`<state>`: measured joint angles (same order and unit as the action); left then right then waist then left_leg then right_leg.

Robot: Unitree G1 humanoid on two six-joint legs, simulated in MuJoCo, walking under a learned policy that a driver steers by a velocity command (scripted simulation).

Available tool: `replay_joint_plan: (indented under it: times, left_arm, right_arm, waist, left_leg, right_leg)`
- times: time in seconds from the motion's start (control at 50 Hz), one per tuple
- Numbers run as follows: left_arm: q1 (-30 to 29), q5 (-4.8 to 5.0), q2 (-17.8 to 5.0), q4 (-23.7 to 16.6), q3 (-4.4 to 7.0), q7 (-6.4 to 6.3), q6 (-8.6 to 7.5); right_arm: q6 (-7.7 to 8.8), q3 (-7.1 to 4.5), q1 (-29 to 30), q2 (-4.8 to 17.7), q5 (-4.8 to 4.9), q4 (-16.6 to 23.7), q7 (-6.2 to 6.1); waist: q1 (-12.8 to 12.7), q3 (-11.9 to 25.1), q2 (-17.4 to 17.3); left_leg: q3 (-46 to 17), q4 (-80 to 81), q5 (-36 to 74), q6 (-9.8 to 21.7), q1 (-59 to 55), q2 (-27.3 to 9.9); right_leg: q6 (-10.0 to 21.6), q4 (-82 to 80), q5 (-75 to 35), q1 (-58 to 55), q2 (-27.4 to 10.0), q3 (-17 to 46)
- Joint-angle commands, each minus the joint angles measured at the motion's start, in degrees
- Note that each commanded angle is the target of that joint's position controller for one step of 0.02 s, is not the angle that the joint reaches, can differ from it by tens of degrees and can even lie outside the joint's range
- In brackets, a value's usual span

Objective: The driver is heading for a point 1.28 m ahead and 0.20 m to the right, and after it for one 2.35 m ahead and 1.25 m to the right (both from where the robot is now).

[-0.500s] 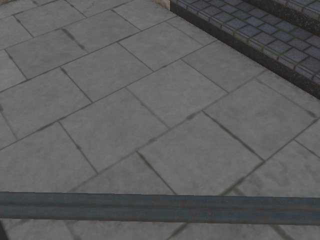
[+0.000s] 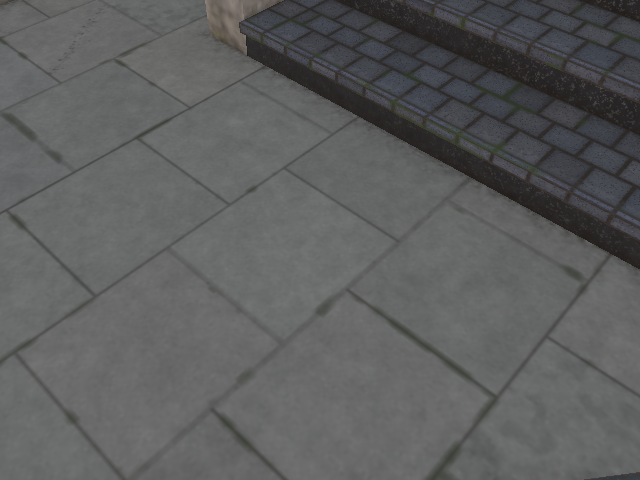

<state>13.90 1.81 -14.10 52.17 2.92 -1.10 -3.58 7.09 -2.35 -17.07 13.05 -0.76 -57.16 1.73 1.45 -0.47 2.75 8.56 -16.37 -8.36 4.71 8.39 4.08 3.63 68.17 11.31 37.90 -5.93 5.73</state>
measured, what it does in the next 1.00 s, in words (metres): walks ahead: right foot, then left foot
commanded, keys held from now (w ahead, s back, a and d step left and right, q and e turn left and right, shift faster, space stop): w+e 0.54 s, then w+q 0.46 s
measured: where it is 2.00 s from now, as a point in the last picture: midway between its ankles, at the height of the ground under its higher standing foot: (369, 300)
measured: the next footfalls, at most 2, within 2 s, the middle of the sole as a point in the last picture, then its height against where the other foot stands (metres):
right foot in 0.18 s outside the picture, level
left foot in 0.74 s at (344, 467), level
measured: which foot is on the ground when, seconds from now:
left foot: down 0.00-0.34, up 0.36-0.72, down 0.74-1.00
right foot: up 0.00-0.16, down 0.18-0.70, up 0.72-1.00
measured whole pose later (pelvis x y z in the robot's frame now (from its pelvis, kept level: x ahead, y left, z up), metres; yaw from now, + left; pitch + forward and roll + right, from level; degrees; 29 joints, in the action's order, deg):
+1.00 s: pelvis +0.49 -0.10 +0.00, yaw -13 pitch +0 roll -2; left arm -1.6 0.6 -9.5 37.8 1.3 0.1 -4.7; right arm 5.3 -1.2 -28.3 8.5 0.1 -55.8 0.2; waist 5.6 -1.3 0.8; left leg -2.8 -26.2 -13.1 4.2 12.8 3.2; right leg 1.8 58.2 21.4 31.0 -0.9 1.7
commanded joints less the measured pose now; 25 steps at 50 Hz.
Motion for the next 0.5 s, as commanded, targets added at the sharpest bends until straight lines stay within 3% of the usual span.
replay_joint_plan:
  times: [0.02,0.1,0.18,0.2,0.22,0.24,0.26,0.3,0.32,0.34,0.36,0.38,0.4,0.42,0.44,0.48,0.5]
  left_arm:
    - [3.21,-0.48,-1.89,-2.43,0.83,-0.07,0.5]
    - [-1.79,-0.44,-1.01,-3.89,0.66,0.9,0.49]
    - [-10.91,-0.44,0.01,-8.25,-0.1,2.47,-0.03]
    - [-14.49,-0.58,0.84,-10.05,-0.58,2.97,-0.13]
    - [-17.56,-0.43,0.8,-11.43,-0.58,3.49,-0.38]
    - [-20.15,-0.17,2.24,-13.0,-1.02,4.15,-0.69]
    - [-21.39,0.06,3.14,-14.28,-1.31,4.79,-1.11]
    - [-21.63,0.79,2.78,-15.88,-0.99,5.71,-1.54]
    - [-18.1,0.94,0.78,-15.39,0.01,6.03,-1.38]
    - [-9.79,0.66,-2.29,-12.99,1.58,6.14,-0.94]
    - [1.08,0.75,-6.39,-9.11,3.72,5.2,0.66]
    - [7.07,1.26,-9.94,-6.21,4.79,3.69,2.19]
    - [14.61,-0.53,-12.49,-4.95,5.34,2.62,2.12]
    - [15.85,-2.74,-8.98,-5.26,4.7,1.64,2.31]
    - [9.15,-2.63,-7.08,-6.83,4.15,1.24,1.69]
    - [-2.41,-2.05,-4.65,-9.98,3.04,1.47,0.68]
    - [-5.27,-2.02,-4.52,-10.53,2.79,1.55,0.72]
  right_arm:
    - [1.01,-0.88,3.21,6.0,-0.45,2.79,-1.01]
    - [-0.27,-0.82,-1.05,6.99,-0.51,1.91,-2.06]
    - [-1.97,-0.65,-4.2,7.6,-0.05,1.45,-2.76]
    - [-2.59,-0.54,-6.76,7.43,0.07,0.74,-2.8]
    - [-3.27,-0.16,-10.79,5.83,0.17,-0.09,-2.8]
    - [-3.92,-0.06,-13.36,5.99,0.32,-0.67,-2.96]
    - [-4.4,-0.06,-13.81,7.2,0.44,-0.56,-3.18]
    - [-5.12,-0.16,-13.78,10.67,0.03,-0.2,-3.68]
    - [-5.37,-0.55,-14.18,12.84,0.64,-0.61,-3.94]
    - [-5.41,-0.59,-13.69,13.64,2.02,-0.63,-4.06]
    - [-4.62,-0.71,-10.25,13.89,2.7,0.74,-3.72]
    - [-3.05,0.57,-7.38,8.54,0.13,3.28,-1.87]
    - [-0.14,1.28,-2.1,5.84,1.56,7.99,-0.29]
    - [1.32,0.0,6.41,9.49,3.54,9.9,-0.18]
    - [1.67,-0.23,10.14,9.09,4.12,11.81,-0.44]
    - [0.5,-0.57,7.34,7.57,2.86,11.47,-0.87]
    - [-0.6,-0.53,4.56,6.52,2.65,11.68,-0.57]
  waist:
    - [-2.88,-2.92,-5.13]
    - [-0.49,-2.96,-4.21]
    - [2.59,-6.4,-3.08]
    - [4.24,-7.11,-3.2]
    - [6.07,-6.7,-0.67]
    - [6.99,-5.7,-0.7]
    - [6.79,-3.77,-1.84]
    - [4.67,2.35,-7.64]
    - [2.05,6.2,-9.91]
    - [-2.21,11.92,-9.42]
    - [-7.3,16.0,-12.26]
    - [-7.46,18.29,-4.28]
    - [-9.72,26.67,2.55]
    - [-12.51,23.03,-1.27]
    - [-10.35,15.28,-0.68]
    - [-3.42,6.6,-3.22]
    - [-0.59,3.89,-0.89]
  left_leg:
    - [-8.88,11.39,6.93,7.49,4.61,-17.41]
    - [-5.97,9.4,9.45,6.6,-4.47,-18.7]
    - [-1.81,7.31,13.04,4.64,-11.01,-19.54]
    - [-2.06,6.93,14.23,4.4,-13.97,-20.42]
    - [-2.03,4.35,17.76,3.6,-20.2,-19.7]
    - [-1.99,1.6,22.42,2.64,-25.21,-19.85]
    - [-1.3,-1.29,30.35,1.89,-27.84,-19.95]
    - [1.43,-9.3,57.13,0.78,-26.01,-19.64]
    - [1.4,-15.93,64.93,0.45,-23.59,-20.13]
    - [1.71,-24.87,63.9,-0.97,-16.16,-19.63]
    - [1.28,-33.66,53.18,-2.86,-2.0,-17.78]
    - [-2.93,-46.11,-13.55,-4.51,25.3,-12.47]
    - [-8.6,-57.68,-23.3,-4.17,39.71,-9.23]
    - [-12.05,-58.97,-20.17,-3.47,43.26,-11.06]
    - [-11.92,-55.69,-16.32,-3.41,45.0,-12.33]
    - [-11.28,-51.87,-13.43,-5.18,37.81,-12.89]
    - [-10.69,-52.74,-14.79,-6.1,34.34,-12.65]
  right_leg:
    - [-1.0,-2.97,-7.51,3.55,-2.26,3.03]
    - [-1.76,-8.57,-12.71,10.44,-1.36,1.09]
    - [-1.27,-17.62,-12.54,15.93,-0.97,-2.2]
    - [-1.14,-18.08,-8.68,17.99,-0.68,-4.4]
    - [-0.86,-18.76,-4.3,20.86,0.22,-6.2]
    - [-0.55,-21.51,-0.62,21.98,1.45,-8.72]
    - [-0.3,-25.17,1.86,19.42,2.88,-11.19]
    - [-0.17,-32.99,4.63,2.86,8.68,-17.25]
    - [0.51,-38.6,2.49,-8.24,11.1,-18.09]
    - [2.31,-45.62,-7.83,-26.63,11.3,-16.84]
    - [4.93,-47.09,-14.34,-46.74,8.24,-10.66]
    - [9.56,-41.45,-17.2,-71.58,-2.79,3.46]
    - [17.5,-40.84,-22.02,-81.99,-14.22,19.9]
    - [15.24,-44.17,-22.32,-77.49,-11.94,15.78]
    - [12.65,-45.93,-18.25,-69.05,-8.88,11.66]
    - [11.65,-51.33,-10.25,-47.99,-5.28,7.98]
    - [12.22,-54.05,-7.03,-40.07,-5.11,7.88]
